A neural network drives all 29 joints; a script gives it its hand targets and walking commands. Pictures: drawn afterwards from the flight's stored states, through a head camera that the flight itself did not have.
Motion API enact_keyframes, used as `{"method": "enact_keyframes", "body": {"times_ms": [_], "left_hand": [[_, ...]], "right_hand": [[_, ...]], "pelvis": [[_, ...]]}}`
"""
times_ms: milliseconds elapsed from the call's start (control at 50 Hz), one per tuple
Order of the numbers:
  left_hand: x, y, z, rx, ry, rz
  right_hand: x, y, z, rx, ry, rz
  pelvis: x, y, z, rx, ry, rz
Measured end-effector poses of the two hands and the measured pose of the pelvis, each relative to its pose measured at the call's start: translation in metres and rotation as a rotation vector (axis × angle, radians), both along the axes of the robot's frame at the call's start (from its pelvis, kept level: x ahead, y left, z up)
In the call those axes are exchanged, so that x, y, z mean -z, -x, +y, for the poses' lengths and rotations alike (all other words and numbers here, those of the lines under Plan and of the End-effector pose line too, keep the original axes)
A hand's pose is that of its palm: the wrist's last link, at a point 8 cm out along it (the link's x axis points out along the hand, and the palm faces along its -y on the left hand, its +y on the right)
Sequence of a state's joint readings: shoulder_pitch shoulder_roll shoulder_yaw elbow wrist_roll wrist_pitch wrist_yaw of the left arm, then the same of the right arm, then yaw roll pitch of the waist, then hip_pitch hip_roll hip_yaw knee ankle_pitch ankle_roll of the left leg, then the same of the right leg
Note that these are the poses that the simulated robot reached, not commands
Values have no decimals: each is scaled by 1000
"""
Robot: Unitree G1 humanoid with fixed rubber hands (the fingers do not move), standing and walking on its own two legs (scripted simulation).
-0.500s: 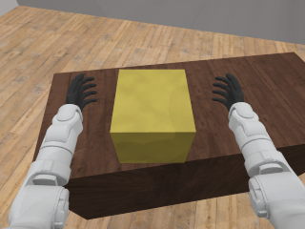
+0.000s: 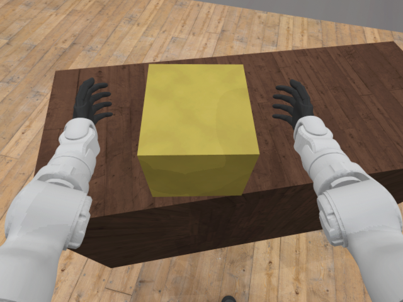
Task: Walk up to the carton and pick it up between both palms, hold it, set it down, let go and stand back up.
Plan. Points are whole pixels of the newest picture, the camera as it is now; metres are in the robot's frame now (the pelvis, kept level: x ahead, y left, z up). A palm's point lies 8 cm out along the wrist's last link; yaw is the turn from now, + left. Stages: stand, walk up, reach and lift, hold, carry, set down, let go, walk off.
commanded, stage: reach and lift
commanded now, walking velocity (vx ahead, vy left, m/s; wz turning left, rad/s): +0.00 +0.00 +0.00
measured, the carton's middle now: (196, 132) +0.48 +0.03 +0.00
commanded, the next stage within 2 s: none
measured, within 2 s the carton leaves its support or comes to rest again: neither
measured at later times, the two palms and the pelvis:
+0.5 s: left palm (124, 140) +0.46 +0.19 -0.01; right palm (289, 141) +0.46 -0.19 +0.00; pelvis -0.01 +0.00 -0.01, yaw -3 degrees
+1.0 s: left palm (126, 122) +0.47 +0.18 +0.05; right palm (268, 127) +0.47 -0.13 +0.04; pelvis +0.02 -0.01 +0.01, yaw +2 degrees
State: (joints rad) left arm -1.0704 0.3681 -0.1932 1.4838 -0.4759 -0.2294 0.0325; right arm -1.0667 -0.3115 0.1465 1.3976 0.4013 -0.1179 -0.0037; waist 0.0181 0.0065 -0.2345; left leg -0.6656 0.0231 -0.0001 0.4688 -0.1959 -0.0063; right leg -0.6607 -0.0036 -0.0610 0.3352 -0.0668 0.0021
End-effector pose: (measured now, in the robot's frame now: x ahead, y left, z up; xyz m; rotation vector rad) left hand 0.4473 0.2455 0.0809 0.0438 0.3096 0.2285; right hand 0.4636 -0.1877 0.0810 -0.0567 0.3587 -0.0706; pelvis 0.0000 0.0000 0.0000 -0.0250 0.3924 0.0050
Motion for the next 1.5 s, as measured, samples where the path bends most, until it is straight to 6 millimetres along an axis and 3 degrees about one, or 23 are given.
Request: {"method": "enact_keyframes", "body": {"times_ms": [180, 360, 500, 680, 860, 1020, 1260, 1500], "left_hand": [[56, -6, -11, 18, 2, 27], [86, -11, -38, 75, 53, -1], [88, -11, -54, 92, 72, -33], [79, -11, -66, 85, 67, -36], [55, -13, -67, 91, 49, -60], [31, -19, -70, 107, 25, -99], [45, -15, -73, 98, 2, -74], [45, -7, -72, 97, -17, -64]], "right_hand": [[60, 1, -5, -4, -22, -8], [87, 1, -11, -5, -24, -62], [83, -1, -3, -36, -5, -114], [73, -8, 27, -62, -6, -128], [58, -7, 54, -41, -15, -116], [40, -6, 55, 18, -7, -120], [46, -4, 54, 31, -8, -122], [45, -2, 56, -4, 58, -141]], "pelvis": [[11, 2, 4, 14, -3, 142], [13, 2, 4, 46, -19, 206], [8, 5, -1, 61, -30, 196], [6, 4, -11, 40, -33, 221], [0, -15, -12, -1, -24, 195], [-8, -25, -5, -19, -17, 92], [-10, -32, 6, -13, -14, 54], [-14, -39, 6, -43, -12, -1]]}}
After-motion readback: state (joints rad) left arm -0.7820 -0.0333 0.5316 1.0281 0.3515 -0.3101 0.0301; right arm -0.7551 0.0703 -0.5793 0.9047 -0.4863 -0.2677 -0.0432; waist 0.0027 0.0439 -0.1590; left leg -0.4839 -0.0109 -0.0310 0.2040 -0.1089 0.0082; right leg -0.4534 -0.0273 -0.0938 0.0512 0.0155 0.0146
